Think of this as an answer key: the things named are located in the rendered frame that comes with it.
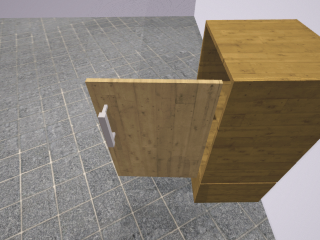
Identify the cupboard door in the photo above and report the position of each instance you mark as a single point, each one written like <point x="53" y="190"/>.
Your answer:
<point x="161" y="126"/>

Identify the handle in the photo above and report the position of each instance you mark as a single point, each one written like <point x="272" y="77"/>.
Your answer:
<point x="105" y="125"/>

